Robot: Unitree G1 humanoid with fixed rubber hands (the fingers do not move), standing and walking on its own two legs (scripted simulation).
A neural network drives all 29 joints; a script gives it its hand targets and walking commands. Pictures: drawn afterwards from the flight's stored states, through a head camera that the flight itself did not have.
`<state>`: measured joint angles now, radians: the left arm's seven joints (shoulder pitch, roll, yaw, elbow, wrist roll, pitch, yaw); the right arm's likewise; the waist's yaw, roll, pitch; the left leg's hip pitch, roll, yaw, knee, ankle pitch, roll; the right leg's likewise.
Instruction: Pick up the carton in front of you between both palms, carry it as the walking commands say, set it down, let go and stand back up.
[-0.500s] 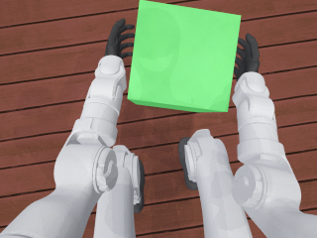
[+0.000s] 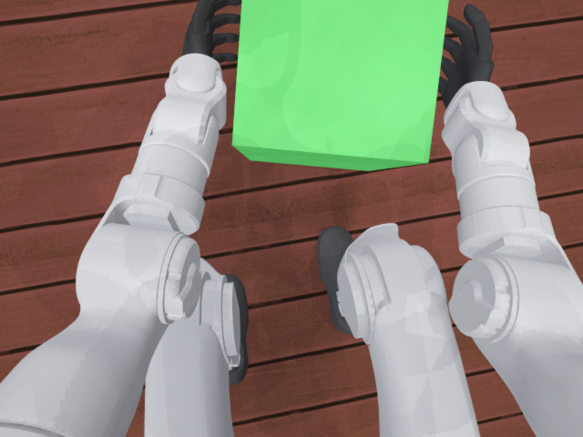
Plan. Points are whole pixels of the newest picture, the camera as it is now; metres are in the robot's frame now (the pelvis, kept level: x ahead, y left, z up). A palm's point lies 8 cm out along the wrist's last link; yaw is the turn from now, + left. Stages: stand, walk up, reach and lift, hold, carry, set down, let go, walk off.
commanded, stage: set down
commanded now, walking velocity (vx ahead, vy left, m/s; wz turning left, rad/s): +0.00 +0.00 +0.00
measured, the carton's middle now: (324, 88) +0.50 -0.11 -0.24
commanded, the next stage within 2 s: none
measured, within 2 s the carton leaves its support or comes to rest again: rests again in 0.50 s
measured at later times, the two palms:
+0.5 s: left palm (204, 64) +0.53 +0.04 -0.17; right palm (460, 92) +0.46 -0.26 -0.16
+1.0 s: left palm (182, 76) +0.53 +0.07 -0.20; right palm (457, 111) +0.44 -0.27 -0.18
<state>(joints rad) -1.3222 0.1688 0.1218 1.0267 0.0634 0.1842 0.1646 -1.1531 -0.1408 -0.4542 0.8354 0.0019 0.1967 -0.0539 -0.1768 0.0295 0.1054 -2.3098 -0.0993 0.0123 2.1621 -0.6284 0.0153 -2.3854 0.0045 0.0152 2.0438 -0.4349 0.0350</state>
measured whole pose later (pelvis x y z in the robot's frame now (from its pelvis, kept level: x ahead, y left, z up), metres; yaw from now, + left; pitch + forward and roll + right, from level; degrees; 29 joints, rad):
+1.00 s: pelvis -0.01 +0.00 -0.01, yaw -1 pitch +38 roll -3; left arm -1.42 0.31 -0.01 1.17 -0.03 0.07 0.09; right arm -1.27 -0.26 -0.42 1.20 0.10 -0.02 -0.05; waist -0.16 -0.02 0.30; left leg -2.26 -0.11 -0.01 2.21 -0.62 0.00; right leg -2.32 0.00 -0.01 2.08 -0.42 0.03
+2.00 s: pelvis +0.03 -0.01 +0.17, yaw +0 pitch +47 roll +0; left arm -1.08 0.29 0.12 0.87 0.02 0.19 0.03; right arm -0.83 -0.17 -0.36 0.66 0.10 0.14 -0.04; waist -0.17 0.05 -0.11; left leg -1.84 -0.07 -0.02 1.57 -0.55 0.00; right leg -1.92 0.03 0.02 1.49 -0.38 0.01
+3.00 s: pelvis +0.13 -0.02 +0.39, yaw -1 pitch +8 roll +0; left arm 0.10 0.18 0.08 0.52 0.04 0.01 0.00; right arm 0.23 -0.21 -0.01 0.39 0.03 0.02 0.07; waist -0.06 -0.02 0.02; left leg -0.32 -0.02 -0.06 0.51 -0.33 0.00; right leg -0.41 0.04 0.03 0.50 -0.23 -0.02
